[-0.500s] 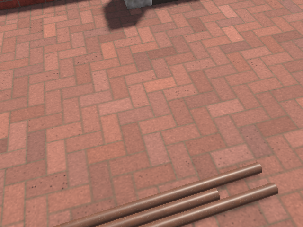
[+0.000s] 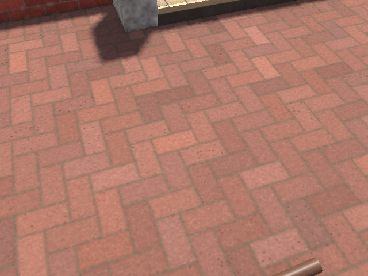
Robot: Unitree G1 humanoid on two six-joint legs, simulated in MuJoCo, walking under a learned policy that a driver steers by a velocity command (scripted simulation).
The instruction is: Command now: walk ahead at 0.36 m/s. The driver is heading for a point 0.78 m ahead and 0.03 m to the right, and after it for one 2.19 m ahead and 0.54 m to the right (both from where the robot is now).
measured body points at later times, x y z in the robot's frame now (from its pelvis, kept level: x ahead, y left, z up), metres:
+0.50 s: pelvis +0.13 -0.04 +0.03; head +0.16 -0.03 +0.48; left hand +0.26 +0.21 -0.11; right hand +0.20 -0.30 -0.11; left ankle +0.12 +0.07 -0.70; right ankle +0.24 -0.16 -0.70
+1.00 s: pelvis +0.17 -0.08 -0.02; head +0.16 -0.11 +0.43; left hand +0.02 +0.11 -0.16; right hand +0.35 -0.28 -0.14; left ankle +0.23 +0.07 -0.60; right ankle +0.05 -0.17 -0.74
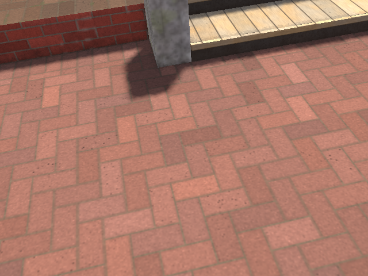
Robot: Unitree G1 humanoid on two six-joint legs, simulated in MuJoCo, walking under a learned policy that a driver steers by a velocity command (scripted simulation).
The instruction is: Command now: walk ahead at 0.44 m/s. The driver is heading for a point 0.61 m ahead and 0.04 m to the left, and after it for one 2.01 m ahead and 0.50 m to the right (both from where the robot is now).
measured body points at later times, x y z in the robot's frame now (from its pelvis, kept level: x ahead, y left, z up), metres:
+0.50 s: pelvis +0.25 +0.06 +0.02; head +0.26 +0.07 +0.47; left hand +0.38 +0.32 -0.11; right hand +0.26 -0.19 -0.13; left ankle +0.26 +0.14 -0.73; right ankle +0.26 -0.09 -0.60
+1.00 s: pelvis +0.53 -0.01 +0.01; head +0.56 -0.02 +0.46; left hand +0.66 +0.24 -0.11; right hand +0.58 -0.29 -0.12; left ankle +0.49 +0.14 -0.63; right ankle +0.57 -0.09 -0.73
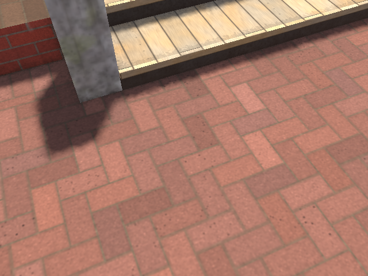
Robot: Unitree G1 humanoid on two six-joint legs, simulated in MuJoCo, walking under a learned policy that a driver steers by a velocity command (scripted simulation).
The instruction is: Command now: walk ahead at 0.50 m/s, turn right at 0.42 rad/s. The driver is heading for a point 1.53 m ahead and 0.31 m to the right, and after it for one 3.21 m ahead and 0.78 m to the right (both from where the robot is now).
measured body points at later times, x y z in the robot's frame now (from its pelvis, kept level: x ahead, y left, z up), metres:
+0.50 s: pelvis +0.27 +0.04 +0.00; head +0.30 +0.05 +0.45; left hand +0.44 +0.29 -0.12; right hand +0.32 -0.25 -0.10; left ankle +0.33 +0.14 -0.74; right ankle +0.20 -0.08 -0.65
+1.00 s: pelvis +0.49 -0.11 +0.00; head +0.52 -0.13 +0.45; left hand +0.73 +0.07 -0.10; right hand +0.43 -0.39 -0.13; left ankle +0.50 +0.07 -0.65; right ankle +0.49 -0.20 -0.74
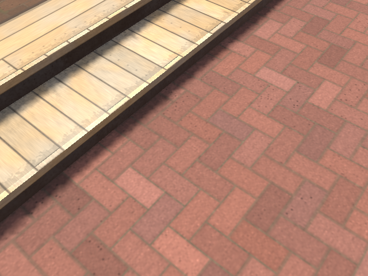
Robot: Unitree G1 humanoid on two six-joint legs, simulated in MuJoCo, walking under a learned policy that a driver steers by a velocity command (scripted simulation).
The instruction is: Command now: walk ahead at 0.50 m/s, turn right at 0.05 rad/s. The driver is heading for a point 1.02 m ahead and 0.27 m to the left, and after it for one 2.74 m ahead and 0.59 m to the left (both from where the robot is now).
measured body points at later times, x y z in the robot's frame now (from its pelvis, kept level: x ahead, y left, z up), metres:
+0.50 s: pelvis +0.27 +0.09 -0.01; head +0.31 +0.10 +0.43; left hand +0.29 +0.38 -0.14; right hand +0.48 -0.15 -0.11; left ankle +0.33 +0.17 -0.74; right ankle +0.15 -0.09 -0.64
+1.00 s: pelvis +0.56 +0.12 +0.00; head +0.59 +0.12 +0.45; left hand +0.57 +0.42 -0.10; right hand +0.71 -0.11 -0.14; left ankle +0.40 +0.19 -0.66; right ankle +0.64 +0.07 -0.74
